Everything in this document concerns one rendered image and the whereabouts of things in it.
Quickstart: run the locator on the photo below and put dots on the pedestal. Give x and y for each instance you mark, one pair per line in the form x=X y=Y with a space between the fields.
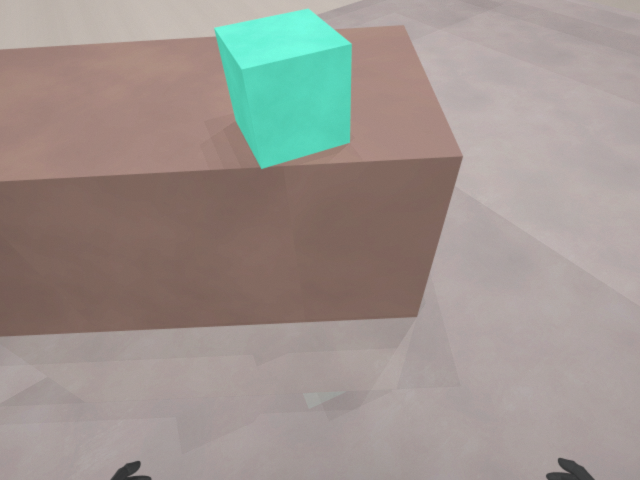
x=131 y=200

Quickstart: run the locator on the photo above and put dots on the carton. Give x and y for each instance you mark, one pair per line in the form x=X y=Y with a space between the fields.
x=289 y=80

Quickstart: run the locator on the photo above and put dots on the robot right hand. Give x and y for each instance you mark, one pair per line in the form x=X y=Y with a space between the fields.
x=577 y=472

